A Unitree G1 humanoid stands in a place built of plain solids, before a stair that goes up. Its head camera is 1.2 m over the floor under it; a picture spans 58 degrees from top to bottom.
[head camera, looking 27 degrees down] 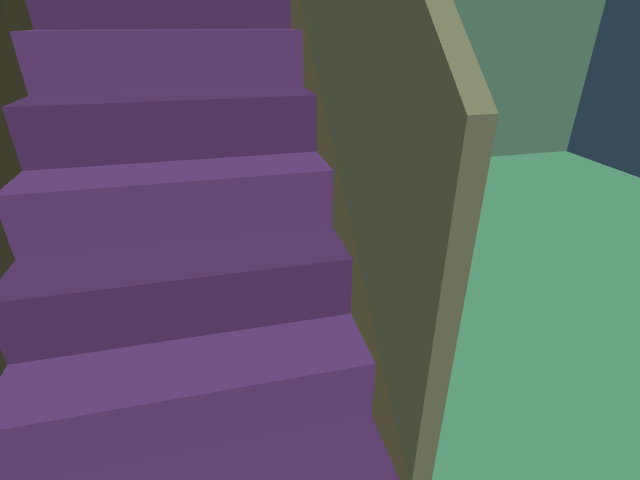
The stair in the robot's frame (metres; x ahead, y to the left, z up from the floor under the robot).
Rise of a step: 0.19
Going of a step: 0.22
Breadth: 0.95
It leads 14 degrees to the left of straight ahead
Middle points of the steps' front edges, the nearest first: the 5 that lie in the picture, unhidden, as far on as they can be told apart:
0.76 0.31 0.39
0.98 0.37 0.58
1.20 0.42 0.78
1.41 0.47 0.97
1.63 0.52 1.17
